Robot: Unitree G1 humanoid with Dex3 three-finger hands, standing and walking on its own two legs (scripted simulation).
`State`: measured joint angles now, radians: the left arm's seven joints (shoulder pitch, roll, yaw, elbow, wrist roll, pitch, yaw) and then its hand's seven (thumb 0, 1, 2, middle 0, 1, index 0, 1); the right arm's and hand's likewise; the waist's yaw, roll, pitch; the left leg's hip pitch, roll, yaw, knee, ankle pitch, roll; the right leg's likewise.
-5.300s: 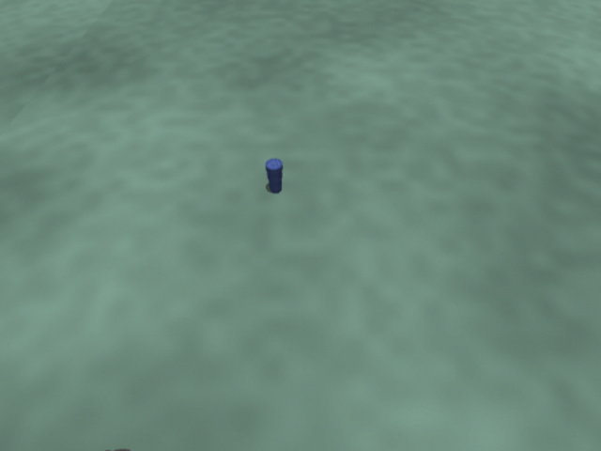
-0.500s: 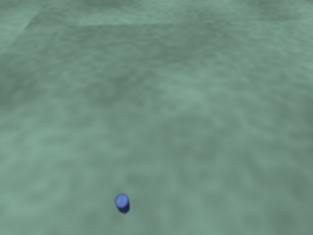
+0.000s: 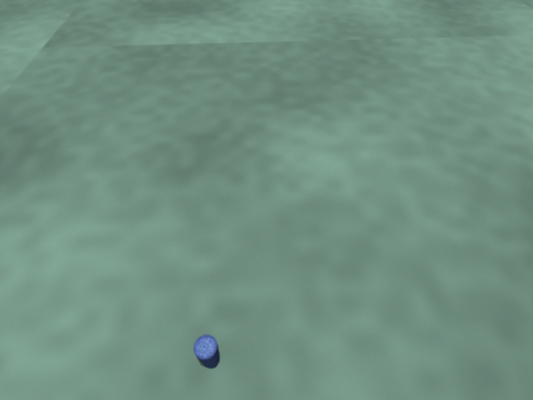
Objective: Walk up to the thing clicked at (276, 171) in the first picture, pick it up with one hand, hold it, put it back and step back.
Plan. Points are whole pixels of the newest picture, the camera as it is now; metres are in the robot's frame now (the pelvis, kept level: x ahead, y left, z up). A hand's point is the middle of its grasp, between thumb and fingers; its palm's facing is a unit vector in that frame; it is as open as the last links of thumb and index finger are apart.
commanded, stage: stand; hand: left
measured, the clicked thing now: (208, 354) +0.37 +0.22 -0.70
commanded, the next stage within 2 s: none
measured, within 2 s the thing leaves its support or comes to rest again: neither
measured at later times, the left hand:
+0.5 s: hand out of the picture +0.07 +0.25 -0.15, palm faces -0.03 -0.94 -0.34, open 7.4 cm
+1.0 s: hand out of the picture +0.06 +0.25 -0.16, palm faces -0.03 -0.94 -0.34, open 7.4 cm
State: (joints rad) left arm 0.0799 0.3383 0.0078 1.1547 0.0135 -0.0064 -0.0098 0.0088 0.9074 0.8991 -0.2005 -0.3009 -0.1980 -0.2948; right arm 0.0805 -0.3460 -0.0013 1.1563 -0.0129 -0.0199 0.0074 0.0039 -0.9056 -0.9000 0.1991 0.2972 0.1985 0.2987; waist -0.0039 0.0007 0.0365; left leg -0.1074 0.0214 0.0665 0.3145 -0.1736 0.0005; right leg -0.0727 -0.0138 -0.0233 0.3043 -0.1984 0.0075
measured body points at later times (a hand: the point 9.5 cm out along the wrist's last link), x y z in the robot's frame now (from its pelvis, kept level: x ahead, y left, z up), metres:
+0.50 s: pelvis -0.01 +0.00 +0.00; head +0.00 +0.00 +0.45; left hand +0.07 +0.30 -0.13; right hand +0.07 -0.30 -0.13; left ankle +0.00 +0.12 -0.75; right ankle -0.02 -0.12 -0.75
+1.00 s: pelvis +0.00 +0.00 +0.00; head +0.00 +0.00 +0.45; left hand +0.06 +0.30 -0.13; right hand +0.07 -0.30 -0.13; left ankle +0.00 +0.12 -0.75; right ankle -0.02 -0.12 -0.75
